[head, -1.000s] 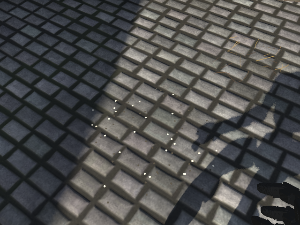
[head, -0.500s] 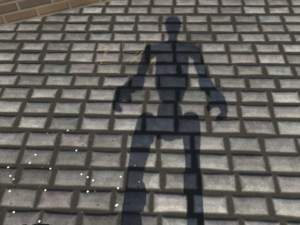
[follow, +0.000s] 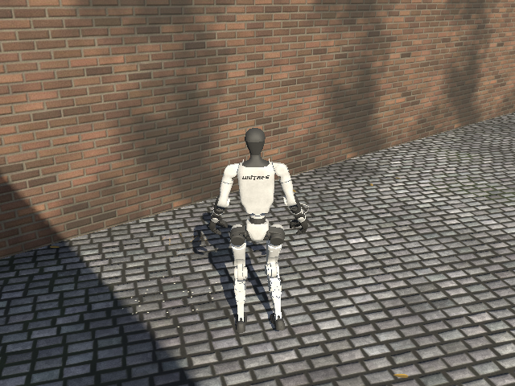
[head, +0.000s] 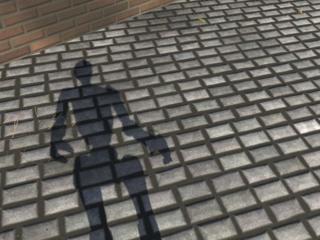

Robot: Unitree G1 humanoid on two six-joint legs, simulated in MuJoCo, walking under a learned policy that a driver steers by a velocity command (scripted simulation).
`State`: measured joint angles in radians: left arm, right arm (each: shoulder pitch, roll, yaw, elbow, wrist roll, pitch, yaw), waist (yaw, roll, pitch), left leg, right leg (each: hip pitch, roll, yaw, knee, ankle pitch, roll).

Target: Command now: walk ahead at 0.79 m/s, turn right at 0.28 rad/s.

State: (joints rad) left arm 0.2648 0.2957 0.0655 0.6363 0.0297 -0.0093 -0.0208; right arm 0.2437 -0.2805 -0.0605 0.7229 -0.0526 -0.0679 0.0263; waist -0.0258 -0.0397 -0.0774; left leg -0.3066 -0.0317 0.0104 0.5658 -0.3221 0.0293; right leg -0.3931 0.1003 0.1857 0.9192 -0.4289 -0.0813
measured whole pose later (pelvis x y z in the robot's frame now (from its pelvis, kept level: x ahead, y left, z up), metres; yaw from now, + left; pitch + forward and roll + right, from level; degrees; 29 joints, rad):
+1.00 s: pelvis +0.82 -0.18 +0.01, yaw -38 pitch +1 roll +3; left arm 0.14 0.38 0.07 0.71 0.03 0.00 -0.06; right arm 0.38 -0.33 -0.06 0.82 -0.03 -0.09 0.00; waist -0.04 -0.06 0.02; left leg -0.10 0.04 0.18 0.41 -0.31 -0.04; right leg -0.66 -0.04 -0.01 1.25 -0.23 -0.10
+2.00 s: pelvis +1.34 -0.93 -0.02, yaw -94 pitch +1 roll +2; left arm -0.10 0.32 0.01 0.57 0.03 0.00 -0.10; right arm 0.54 -0.29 -0.05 0.91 -0.03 -0.09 -0.01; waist -0.08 -0.03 0.05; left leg 0.23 0.01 0.32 0.21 -0.43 -0.07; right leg -0.77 -0.02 -0.12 0.84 -0.05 -0.16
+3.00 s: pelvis +1.09 -1.81 -0.01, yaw -106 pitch +3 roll +0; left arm -0.02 0.24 0.00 0.67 0.02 -0.08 0.00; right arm 0.39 -0.29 -0.05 0.79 0.04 -0.03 -0.03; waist -0.08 0.02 0.07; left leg -0.34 -0.03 -0.09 1.24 -0.56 -0.06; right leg -0.51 -0.01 0.00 0.55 -0.08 0.00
